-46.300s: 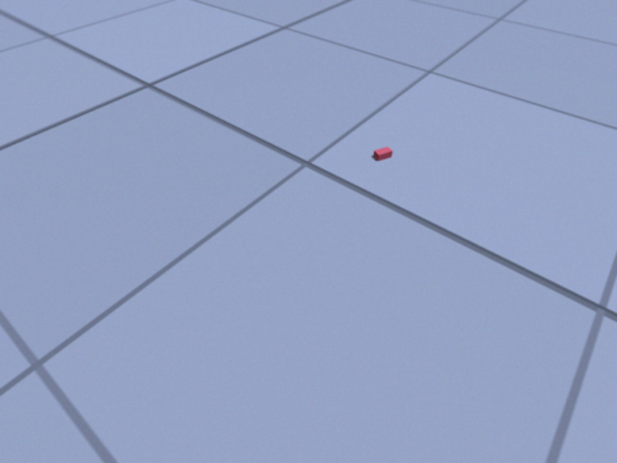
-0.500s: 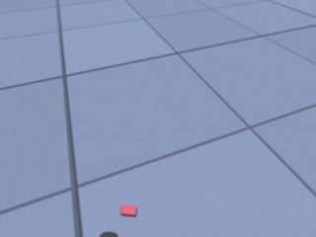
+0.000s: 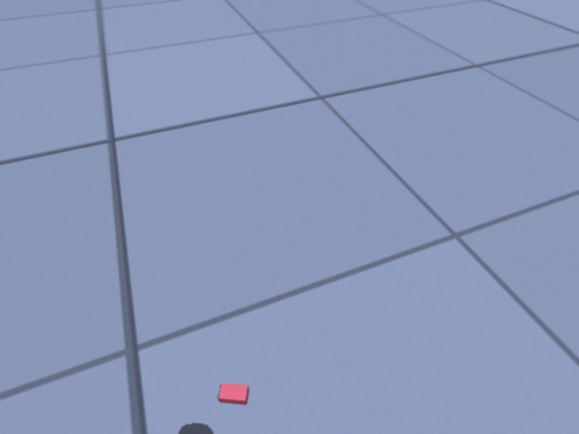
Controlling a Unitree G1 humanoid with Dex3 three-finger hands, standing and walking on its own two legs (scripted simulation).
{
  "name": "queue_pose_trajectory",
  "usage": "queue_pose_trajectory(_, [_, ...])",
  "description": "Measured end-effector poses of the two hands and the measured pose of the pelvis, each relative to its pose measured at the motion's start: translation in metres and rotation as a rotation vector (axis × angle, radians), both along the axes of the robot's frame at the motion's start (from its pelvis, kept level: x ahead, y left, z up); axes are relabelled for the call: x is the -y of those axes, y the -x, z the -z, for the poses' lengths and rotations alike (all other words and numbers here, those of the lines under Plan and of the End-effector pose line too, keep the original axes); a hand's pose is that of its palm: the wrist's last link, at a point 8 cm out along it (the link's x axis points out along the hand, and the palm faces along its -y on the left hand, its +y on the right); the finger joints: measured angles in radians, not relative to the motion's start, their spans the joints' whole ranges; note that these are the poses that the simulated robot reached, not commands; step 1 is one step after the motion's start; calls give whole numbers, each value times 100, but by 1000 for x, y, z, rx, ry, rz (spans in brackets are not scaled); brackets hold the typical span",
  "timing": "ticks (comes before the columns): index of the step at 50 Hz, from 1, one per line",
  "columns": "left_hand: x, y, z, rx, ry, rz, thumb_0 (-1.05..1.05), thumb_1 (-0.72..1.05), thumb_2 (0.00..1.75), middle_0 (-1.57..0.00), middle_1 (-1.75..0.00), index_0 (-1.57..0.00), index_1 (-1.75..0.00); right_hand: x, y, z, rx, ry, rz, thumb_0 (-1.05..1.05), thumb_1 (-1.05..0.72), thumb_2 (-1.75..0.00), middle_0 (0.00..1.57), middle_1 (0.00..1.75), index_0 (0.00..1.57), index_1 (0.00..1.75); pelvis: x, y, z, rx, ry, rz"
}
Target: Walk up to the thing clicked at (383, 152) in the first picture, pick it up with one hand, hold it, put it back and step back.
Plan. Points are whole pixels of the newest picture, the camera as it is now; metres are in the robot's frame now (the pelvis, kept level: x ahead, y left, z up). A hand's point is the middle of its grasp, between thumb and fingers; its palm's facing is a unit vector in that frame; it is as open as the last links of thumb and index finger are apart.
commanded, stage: stand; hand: left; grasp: from above
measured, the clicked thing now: (234, 393) +0.44 +0.20 -0.76
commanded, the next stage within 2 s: step back in 0.76 s
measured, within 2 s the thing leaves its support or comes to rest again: neither
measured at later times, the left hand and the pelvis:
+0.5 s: hand out of the picture +0.01 +0.21 -0.18, palm faces +0.03 -0.97 -0.25, open 7.4 cm; pelvis -0.01 +0.01 +0.00, yaw +0 degrees
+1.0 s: hand out of the picture +0.04 +0.26 -0.17, palm faces +0.01 -0.91 -0.42, open 7.4 cm; pelvis -0.05 -0.02 -0.03, yaw +1 degrees
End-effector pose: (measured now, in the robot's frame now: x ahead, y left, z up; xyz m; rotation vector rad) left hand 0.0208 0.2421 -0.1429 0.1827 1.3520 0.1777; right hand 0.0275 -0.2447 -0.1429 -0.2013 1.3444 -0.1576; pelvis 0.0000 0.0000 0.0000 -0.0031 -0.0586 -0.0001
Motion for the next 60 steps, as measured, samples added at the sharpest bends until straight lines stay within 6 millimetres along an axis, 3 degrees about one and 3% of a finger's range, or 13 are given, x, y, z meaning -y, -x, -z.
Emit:
queue_pose_trajectory(10, [4,14,4,-39,16,-13,0,90,90,-20,-30,-20,-30,-8,9,1,-25,-7,18,1,-91,-90,20,29,20,30,-3,-1,0,-2,1,0])
queue_pose_trajectory(19, [-6,17,3,-29,2,-15,0,90,90,-20,-30,-20,-30,-5,13,0,-14,10,21,1,-91,-90,20,29,20,30,-6,2,1,5,1,0])
queue_pose_trajectory(30, [-27,13,-3,6,-41,-1,0,91,90,-20,-30,-20,-30,11,10,-5,19,41,12,1,-91,-90,20,29,20,30,-7,9,2,4,-1,-2])
queue_pose_trajectory(39, [-41,4,-11,29,-80,11,0,90,90,-20,-30,-20,-30,31,-5,-10,49,68,-5,1,-91,-90,20,29,20,30,-3,9,2,-7,-1,-5])
queue_pose_trajectory(47, [-60,-17,-15,98,-169,39,1,90,90,-20,-30,-20,-30,71,-29,-8,121,116,-27,1,-91,-90,21,30,20,30,12,37,17,-26,-15,-3])
queue_pose_trajectory(53, [-51,-6,-20,139,-211,69,0,90,90,-20,-30,-20,-30,98,-42,-2,181,145,-63,1,-91,-90,20,29,20,30,27,60,27,-22,-20,-14])
queue_pose_trajectory(56, [-46,2,-25,141,-210,66,0,90,90,-20,-30,-20,-30,99,-34,-5,179,140,-81,1,-91,-90,20,29,20,30,26,70,22,-31,-22,-25])
queue_pose_trajectory(60, [-44,6,-28,188,-203,56,1,90,89,-20,-30,-20,-30,94,-6,-4,108,145,-122,1,-91,-90,20,29,20,30,23,82,20,-47,-17,-53])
